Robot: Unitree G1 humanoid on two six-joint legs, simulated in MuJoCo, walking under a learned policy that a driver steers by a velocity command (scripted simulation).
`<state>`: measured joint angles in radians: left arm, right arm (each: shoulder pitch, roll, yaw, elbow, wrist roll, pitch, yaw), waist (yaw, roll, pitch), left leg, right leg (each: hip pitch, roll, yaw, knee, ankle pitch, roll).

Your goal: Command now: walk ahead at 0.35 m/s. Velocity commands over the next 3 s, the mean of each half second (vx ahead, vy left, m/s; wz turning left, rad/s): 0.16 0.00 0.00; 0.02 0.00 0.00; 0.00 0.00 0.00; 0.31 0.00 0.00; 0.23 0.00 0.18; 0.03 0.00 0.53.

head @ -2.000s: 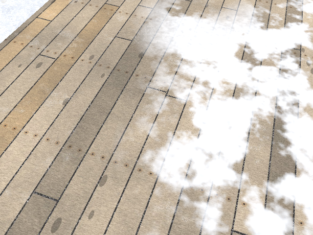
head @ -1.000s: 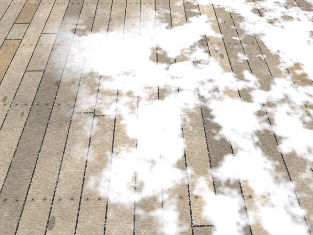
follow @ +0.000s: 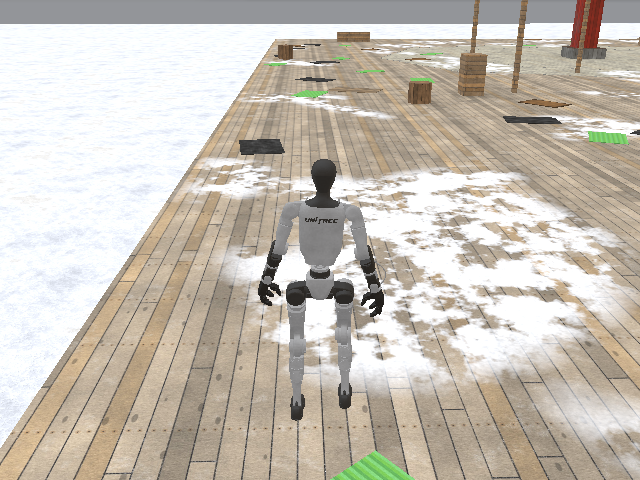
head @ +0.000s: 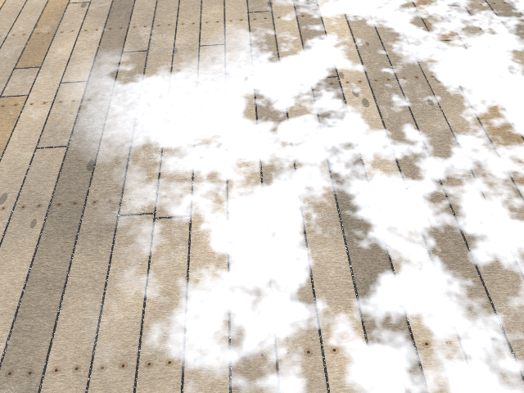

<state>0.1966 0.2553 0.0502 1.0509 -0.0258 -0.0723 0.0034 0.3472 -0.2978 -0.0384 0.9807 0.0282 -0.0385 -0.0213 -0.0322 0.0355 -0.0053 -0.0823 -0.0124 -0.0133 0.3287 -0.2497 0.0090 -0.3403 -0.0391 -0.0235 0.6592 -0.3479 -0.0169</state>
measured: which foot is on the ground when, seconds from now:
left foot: down 0.00-0.06, up 0.08-0.42, down 0.44-1.00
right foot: up 0.00-0.04, down 0.06-1.00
